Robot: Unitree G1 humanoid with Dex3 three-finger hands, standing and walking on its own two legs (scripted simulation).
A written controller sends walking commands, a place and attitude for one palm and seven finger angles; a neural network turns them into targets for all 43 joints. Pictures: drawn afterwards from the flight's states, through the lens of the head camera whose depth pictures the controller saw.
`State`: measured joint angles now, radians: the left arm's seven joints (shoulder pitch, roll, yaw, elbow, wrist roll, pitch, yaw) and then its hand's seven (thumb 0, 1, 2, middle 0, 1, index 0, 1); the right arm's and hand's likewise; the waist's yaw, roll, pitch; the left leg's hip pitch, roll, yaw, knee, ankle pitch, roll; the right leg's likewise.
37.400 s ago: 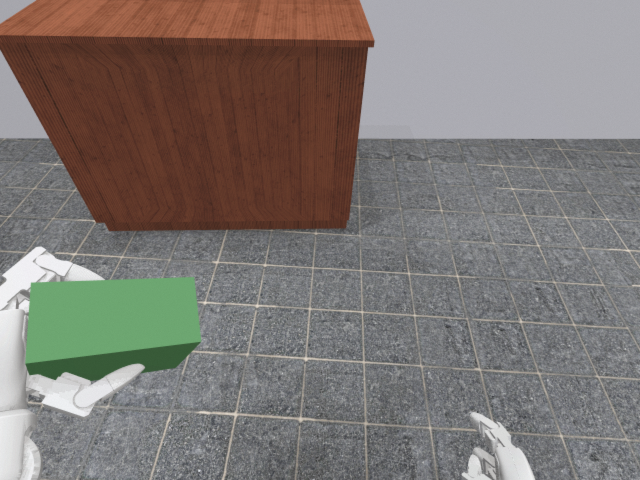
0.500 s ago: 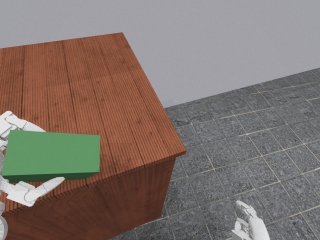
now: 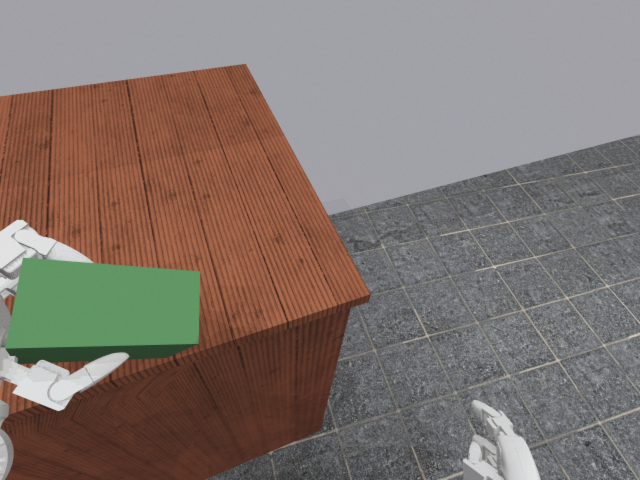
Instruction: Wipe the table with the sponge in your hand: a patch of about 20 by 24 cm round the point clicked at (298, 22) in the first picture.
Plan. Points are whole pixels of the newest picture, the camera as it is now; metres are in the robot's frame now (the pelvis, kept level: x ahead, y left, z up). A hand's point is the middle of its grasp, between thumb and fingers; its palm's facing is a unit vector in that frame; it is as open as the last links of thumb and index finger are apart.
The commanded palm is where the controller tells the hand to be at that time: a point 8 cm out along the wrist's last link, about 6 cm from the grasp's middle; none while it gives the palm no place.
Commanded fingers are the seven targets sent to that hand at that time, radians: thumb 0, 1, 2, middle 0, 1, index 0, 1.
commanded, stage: shuffle to correct the standing spot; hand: left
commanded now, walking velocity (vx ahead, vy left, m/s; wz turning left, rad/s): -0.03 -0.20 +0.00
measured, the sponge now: (135, 317) +0.23 +0.19 +0.14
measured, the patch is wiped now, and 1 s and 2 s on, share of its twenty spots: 0.00 0.00 0.00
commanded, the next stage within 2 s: none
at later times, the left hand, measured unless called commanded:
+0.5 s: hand (74, 310) +0.22 +0.23 +0.17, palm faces +0.33 -0.85 -0.40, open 10.5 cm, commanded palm +0.16 +0.27 +0.18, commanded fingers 0.00 0.10 1.30 -1.20 -1.60 -1.20 -1.60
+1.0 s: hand (81, 313) +0.22 +0.23 +0.17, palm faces +0.35 -0.85 -0.40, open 10.5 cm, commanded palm +0.17 +0.27 +0.18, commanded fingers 0.00 0.10 1.30 -1.20 -1.60 -1.20 -1.60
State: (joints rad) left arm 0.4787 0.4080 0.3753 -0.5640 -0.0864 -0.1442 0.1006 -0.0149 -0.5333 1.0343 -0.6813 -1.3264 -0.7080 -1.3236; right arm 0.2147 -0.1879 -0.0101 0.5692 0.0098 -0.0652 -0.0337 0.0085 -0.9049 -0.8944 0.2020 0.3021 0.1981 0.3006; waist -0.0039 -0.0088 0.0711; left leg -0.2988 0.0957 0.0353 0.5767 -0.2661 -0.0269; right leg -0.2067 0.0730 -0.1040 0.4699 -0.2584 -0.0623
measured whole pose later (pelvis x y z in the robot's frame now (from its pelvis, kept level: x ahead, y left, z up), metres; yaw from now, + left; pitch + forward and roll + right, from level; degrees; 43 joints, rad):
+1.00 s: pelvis +0.01 -0.01 +0.00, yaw +1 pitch +0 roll -1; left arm 0.51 0.40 0.37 -0.57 -0.10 -0.13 0.12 -0.02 -0.54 1.03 -0.69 -1.32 -0.71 -1.32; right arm 0.21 -0.20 -0.01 0.57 0.01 -0.05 -0.03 0.01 -0.90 -0.89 0.20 0.30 0.20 0.30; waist -0.01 0.00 0.06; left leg -0.31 0.10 0.02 0.59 -0.28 -0.04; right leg -0.22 0.08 -0.12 0.51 -0.29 -0.09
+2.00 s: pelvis +0.01 -0.01 +0.00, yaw +1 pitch +0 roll -1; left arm 0.49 0.41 0.37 -0.56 -0.10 -0.13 0.11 -0.02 -0.54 1.04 -0.69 -1.32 -0.72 -1.32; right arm 0.20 -0.19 0.00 0.57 0.01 -0.04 -0.03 0.01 -0.91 -0.89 0.20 0.30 0.20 0.30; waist 0.00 0.01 0.07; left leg -0.29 0.10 0.02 0.56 -0.27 -0.04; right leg -0.20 0.08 -0.12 0.47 -0.27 -0.08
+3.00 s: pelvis +0.00 -0.02 +0.00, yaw +0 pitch +0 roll -1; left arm 0.52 0.39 0.35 -0.56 -0.10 -0.12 0.13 -0.01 -0.54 1.04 -0.69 -1.32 -0.71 -1.32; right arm 0.22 -0.20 -0.01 0.57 0.01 -0.04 -0.04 0.01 -0.90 -0.89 0.20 0.30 0.20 0.30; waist -0.01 0.01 0.05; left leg -0.30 0.10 0.03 0.56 -0.26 -0.04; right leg -0.22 0.07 -0.11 0.49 -0.28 -0.09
